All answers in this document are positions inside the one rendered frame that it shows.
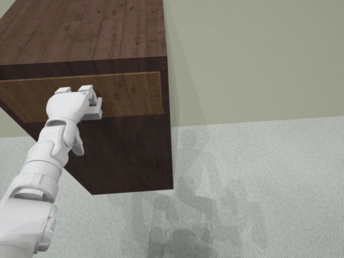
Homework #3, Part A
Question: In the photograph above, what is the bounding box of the left robot upper arm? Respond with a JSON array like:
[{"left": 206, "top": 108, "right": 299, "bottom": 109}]
[{"left": 0, "top": 198, "right": 57, "bottom": 258}]

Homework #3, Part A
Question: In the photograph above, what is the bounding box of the handle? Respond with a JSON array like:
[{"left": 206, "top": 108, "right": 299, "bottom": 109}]
[{"left": 81, "top": 97, "right": 102, "bottom": 120}]

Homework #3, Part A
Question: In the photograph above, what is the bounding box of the drawer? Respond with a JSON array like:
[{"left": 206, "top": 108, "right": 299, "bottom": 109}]
[{"left": 0, "top": 71, "right": 162, "bottom": 121}]

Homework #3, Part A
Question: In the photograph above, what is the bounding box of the cabinet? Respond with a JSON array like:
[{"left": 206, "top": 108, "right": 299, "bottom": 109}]
[{"left": 0, "top": 0, "right": 174, "bottom": 195}]

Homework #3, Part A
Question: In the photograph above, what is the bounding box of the left robot hand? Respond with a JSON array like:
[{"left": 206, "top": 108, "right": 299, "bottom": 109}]
[{"left": 46, "top": 85, "right": 97, "bottom": 156}]

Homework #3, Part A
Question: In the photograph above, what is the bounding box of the left robot forearm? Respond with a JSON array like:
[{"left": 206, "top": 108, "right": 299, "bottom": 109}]
[{"left": 0, "top": 117, "right": 77, "bottom": 210}]

